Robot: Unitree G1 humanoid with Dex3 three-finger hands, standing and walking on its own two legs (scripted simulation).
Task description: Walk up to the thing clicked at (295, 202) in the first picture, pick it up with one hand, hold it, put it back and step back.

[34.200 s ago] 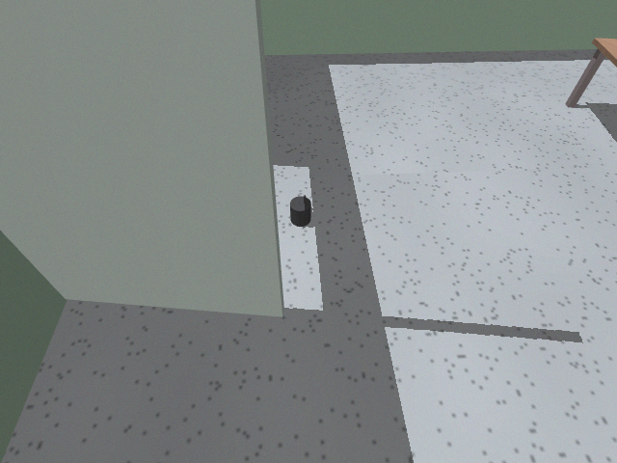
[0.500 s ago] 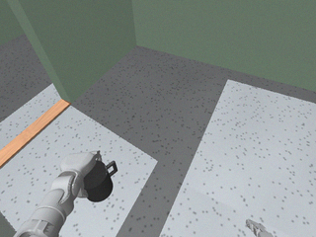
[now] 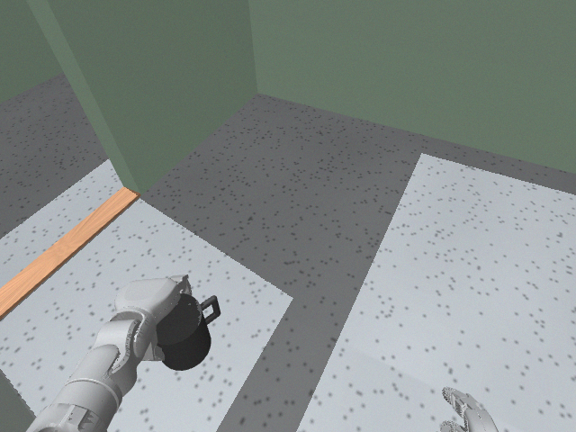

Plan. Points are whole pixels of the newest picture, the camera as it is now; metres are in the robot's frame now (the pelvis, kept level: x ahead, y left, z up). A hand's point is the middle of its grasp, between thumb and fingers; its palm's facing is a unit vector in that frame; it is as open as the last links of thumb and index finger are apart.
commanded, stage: hold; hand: left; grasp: from above
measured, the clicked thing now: (188, 325) +0.31 +0.19 -0.10
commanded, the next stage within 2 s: crouch in 0.54 s
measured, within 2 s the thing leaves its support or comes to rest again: neither
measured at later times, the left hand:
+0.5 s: hand (155, 332) +0.28 +0.22 -0.05, palm faces -0.46 -0.04 -0.89, open 11.7 cm
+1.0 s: hand (161, 347) +0.27 +0.23 -0.10, palm faces -0.50 -0.02 -0.86, open 11.8 cm
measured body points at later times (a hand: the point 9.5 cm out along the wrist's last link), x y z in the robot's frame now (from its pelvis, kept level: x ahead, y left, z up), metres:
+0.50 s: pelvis +0.00 +0.00 +0.00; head +0.01 -0.02 +0.45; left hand +0.30 +0.22 +0.00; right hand +0.14 -0.25 -0.11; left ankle +0.02 +0.13 -0.73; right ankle +0.03 -0.14 -0.73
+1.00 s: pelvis +0.00 +0.00 -0.01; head +0.04 +0.00 +0.44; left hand +0.30 +0.23 -0.05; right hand +0.14 -0.26 -0.12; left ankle +0.02 +0.13 -0.73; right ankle +0.03 -0.14 -0.73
